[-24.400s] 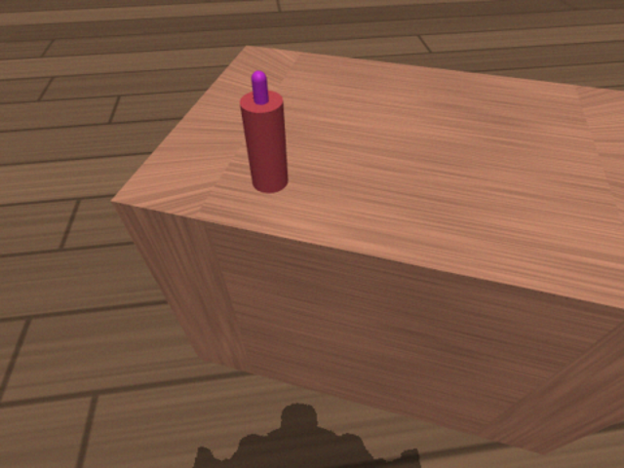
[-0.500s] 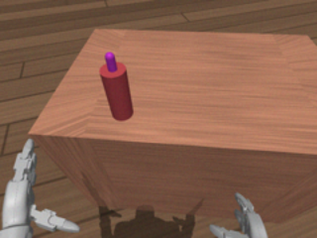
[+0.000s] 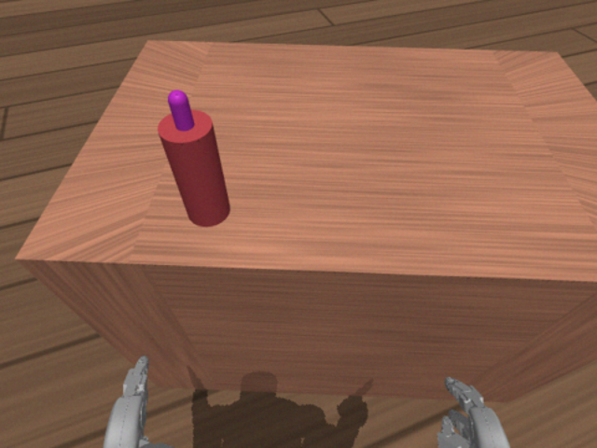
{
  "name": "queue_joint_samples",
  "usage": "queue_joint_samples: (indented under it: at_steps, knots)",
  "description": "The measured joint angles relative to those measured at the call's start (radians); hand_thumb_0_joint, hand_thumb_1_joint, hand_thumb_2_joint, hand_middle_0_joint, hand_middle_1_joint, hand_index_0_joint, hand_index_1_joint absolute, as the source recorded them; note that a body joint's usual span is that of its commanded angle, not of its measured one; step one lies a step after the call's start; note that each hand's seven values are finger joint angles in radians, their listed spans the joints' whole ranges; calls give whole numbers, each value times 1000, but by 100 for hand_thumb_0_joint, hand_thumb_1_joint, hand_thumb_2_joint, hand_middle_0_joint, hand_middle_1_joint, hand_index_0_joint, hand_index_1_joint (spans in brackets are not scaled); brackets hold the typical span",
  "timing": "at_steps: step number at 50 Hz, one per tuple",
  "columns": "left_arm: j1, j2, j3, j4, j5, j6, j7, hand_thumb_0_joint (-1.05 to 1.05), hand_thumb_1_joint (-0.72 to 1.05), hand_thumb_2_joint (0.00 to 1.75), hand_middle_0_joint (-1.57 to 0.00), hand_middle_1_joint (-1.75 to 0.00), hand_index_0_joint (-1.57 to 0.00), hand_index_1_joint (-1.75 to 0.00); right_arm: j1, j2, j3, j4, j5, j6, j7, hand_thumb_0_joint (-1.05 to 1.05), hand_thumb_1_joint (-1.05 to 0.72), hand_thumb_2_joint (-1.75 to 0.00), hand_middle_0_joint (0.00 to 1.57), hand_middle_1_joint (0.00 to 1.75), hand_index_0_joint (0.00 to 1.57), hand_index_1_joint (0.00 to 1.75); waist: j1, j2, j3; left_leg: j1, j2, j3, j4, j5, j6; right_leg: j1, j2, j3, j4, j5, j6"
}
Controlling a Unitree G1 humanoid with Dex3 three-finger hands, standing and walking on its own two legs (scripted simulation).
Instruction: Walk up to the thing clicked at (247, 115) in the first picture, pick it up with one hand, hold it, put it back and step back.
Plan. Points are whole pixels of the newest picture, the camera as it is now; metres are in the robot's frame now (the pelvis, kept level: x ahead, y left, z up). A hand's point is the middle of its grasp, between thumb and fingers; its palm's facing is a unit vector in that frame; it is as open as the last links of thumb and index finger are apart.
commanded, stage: home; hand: left
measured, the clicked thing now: (195, 161) +0.48 +0.16 +0.11
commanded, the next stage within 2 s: stand in 1.98 s
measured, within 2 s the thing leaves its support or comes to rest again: neither
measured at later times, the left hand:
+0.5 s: hand out of the picture +0.12 +0.24 -0.12, palm faces -0.01 -0.93 -0.38, open 17.4 cm
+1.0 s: hand out of the picture +0.02 +0.26 -0.13, palm faces -0.04 -0.93 -0.37, open 17.4 cm
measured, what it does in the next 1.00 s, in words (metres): stands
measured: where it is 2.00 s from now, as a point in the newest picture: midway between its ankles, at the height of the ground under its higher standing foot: outside the picture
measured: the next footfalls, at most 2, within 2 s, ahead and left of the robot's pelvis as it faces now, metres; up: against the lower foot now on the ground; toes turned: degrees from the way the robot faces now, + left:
none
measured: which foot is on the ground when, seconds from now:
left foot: down 0.00-1.00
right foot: down 0.00-1.00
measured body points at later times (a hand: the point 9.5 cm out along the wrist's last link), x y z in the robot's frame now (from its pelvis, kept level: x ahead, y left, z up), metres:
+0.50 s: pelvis +0.00 +0.00 +0.00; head -0.01 +0.00 +0.45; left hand +0.12 +0.28 -0.10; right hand +0.13 -0.28 -0.11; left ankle +0.01 +0.14 -0.72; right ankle -0.01 -0.14 -0.72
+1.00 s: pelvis -0.03 +0.00 +0.02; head -0.04 +0.00 +0.47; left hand +0.02 +0.31 -0.11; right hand +0.03 -0.29 -0.11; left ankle +0.01 +0.14 -0.72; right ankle -0.01 -0.14 -0.72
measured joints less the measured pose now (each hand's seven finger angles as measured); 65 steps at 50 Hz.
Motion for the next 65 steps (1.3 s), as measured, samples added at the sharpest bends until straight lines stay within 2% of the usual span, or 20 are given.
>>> queue_joint_samples:
  at_steps: [5, 15, 17, 19, 26, 32, 46, 65]
  knots:
    - [-13, -2, -14, -7, 2, 12, 17, -1, -54, 5, -6, -5, -6, -5, 5, -12, -8, 20, 2, 11, -4, 1, -89, -89, 20, 30, 20, 30, -2, 17, -13, -2, 1, 8, 9, -9, 2, -7, 1, 8, 12, -8, 2]
    - [-9, -13, -16, -15, 0, 38, 26, -1, -55, 5, -6, -4, -6, -5, -12, -7, -8, 7, 6, 24, -1, 1, -90, -90, 20, 31, 20, 31, 3, 3, -26, -10, 5, 12, 21, -15, -2, -21, 5, 13, 32, -16, -2]
    - [-30, 18, -34, 42, 31, 33, 8, -1, -54, 5, -6, -4, -6, -5, -32, -22, -5, 32, -27, 33, 19, 1, -90, -90, 20, 31, 20, 31, 4, 2, -18, -3, 3, 9, 24, -15, 0, -13, 2, 9, 36, -18, -6]
    - [-54, 65, -51, 127, 49, 50, -19, -1, -54, 5, -6, -5, -6, -5, -56, -45, -1, 74, -45, 57, 42, 1, -90, -90, 20, 31, 20, 31, 2, 1, -20, 7, -2, 8, 28, -16, 2, -4, -2, 9, 45, -23, -8]
    - [-64, 168, -33, 336, 42, 84, -44, -1, -54, 5, -6, -5, -6, -5, -59, -119, -26, 180, -38, 86, 74, 0, -90, -90, 20, 31, 20, 31, 7, 0, -26, 60, -11, 12, 4, -5, 6, 45, -12, 12, 33, -19, -4]
    - [-71, 206, -35, 455, 38, 93, -54, -1, -52, 6, -6, -5, -6, -5, -54, -156, -32, 270, -36, 105, 80, 0, -90, -90, 20, 31, 20, 31, 12, 5, -4, 100, -14, 14, -64, 43, 10, 85, -14, 12, -36, 29, -2]
    - [-118, 189, -64, 652, 22, 99, -73, 0, -53, 5, -6, -5, -6, -5, -50, -139, 7, 436, -26, 107, 91, 0, -90, -90, 20, 31, 20, 31, 10, 3, 20, 196, -19, 17, -251, 158, 12, 178, -18, 9, -218, 143, 3]
    - [-153, 189, -50, 725, 17, 101, -74, 0, -54, 5, -6, -5, -6, -5, -73, -156, 0, 482, -18, 101, 83, 0, -90, -90, 20, 31, 20, 31, 9, 9, 28, 219, -11, 12, -308, 176, 4, 202, -11, 2, -275, 160, -1]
